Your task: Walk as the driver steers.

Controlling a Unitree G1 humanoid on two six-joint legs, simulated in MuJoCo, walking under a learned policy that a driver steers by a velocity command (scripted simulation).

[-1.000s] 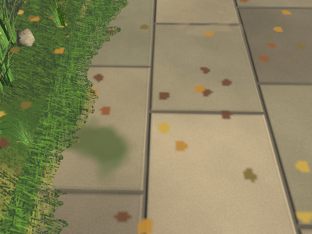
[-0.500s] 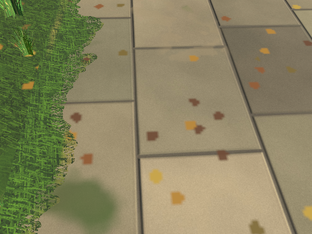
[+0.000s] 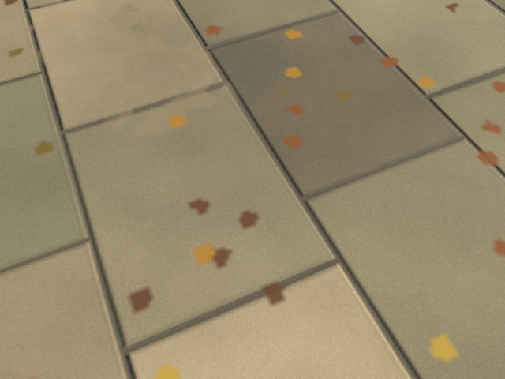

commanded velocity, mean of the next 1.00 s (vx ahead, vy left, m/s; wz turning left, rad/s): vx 0.50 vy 0.00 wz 0.20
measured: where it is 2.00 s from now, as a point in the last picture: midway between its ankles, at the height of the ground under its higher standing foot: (221, 234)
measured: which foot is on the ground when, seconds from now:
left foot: up 0.00-0.44, down 0.46-0.94, up 0.96-1.00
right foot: down 0.00-0.46, up 0.48-0.92, down 0.94-1.00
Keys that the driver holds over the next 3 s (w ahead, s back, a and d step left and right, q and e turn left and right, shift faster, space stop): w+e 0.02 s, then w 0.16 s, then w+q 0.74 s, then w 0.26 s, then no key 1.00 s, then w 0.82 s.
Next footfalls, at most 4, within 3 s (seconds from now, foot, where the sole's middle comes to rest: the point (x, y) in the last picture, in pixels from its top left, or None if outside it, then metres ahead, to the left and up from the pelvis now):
0.46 left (220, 372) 0.46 0.12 -0.76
0.94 right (280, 269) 0.74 -0.05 -0.76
1.40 left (176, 230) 0.88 0.26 -0.76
1.72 right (258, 217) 0.92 0.01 -0.76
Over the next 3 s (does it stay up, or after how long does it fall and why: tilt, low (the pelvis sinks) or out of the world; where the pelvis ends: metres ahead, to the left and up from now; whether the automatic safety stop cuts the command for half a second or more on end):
stays up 1.17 0.20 0.01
